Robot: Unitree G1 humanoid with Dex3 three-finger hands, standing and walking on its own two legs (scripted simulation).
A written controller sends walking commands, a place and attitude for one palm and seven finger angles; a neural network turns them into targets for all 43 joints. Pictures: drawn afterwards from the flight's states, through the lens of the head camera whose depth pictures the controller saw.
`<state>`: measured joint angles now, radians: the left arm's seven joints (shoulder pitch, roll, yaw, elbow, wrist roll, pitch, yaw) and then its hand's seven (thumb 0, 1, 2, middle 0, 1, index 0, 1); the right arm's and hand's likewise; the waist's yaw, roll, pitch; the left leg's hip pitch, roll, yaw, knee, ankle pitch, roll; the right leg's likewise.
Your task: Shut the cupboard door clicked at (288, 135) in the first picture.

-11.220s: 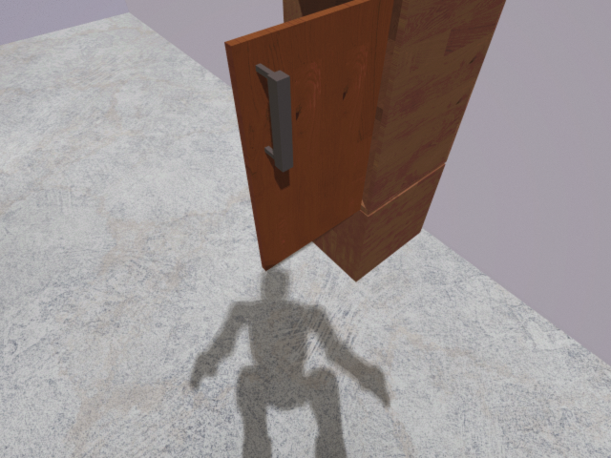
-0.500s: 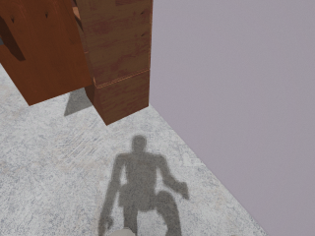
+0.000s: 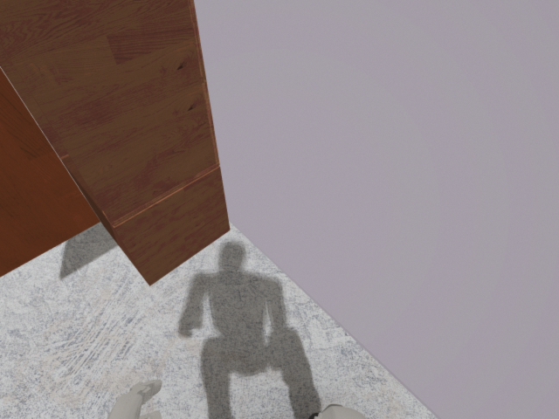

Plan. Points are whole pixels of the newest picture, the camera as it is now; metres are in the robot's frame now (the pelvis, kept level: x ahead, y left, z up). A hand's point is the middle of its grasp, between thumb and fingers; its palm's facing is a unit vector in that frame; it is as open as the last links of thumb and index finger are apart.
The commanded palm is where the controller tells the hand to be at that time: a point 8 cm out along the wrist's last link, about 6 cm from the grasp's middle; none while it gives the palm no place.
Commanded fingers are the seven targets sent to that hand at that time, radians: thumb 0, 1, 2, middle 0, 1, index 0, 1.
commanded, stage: turn to face it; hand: left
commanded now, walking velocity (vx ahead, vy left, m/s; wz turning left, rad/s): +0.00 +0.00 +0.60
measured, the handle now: out of the picture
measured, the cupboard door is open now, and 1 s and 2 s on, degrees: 90 90 90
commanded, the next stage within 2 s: take the last steps up to it in 1.14 s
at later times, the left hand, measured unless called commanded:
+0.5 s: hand out of the picture +0.14 +0.27 -0.18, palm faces +0.29 -0.94 -0.20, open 7.3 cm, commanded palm none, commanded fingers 0.00 0.90 0.90 -0.20 -0.30 -0.20 -0.30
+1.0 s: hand (138, 402) +0.18 +0.22 -0.14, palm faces +0.49 -0.82 -0.28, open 7.3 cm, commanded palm none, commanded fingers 0.00 0.90 0.90 -0.20 -0.30 -0.20 -0.30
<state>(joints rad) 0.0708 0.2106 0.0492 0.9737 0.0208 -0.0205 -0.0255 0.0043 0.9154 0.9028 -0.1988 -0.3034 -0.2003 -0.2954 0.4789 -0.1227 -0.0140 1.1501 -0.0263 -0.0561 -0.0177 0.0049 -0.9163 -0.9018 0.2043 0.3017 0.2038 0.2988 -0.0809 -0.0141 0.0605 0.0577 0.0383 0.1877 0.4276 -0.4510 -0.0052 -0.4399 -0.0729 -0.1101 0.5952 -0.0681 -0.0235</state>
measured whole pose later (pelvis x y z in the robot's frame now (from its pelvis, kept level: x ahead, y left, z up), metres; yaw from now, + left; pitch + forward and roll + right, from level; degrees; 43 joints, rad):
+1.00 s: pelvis +0.19 -0.01 +0.01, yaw +32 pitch +1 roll +1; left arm 0.15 0.20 0.03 0.89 0.01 0.01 0.03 0.00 0.91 0.90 -0.20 -0.30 -0.21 -0.30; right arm 0.21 -0.25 -0.08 0.98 -0.01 0.07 0.01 0.01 -0.91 -0.90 0.21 0.30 0.21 0.30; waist -0.04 0.04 0.09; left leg -0.43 -0.05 -0.06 0.98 -0.48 -0.03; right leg -0.25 -0.04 -0.06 0.57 -0.33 0.00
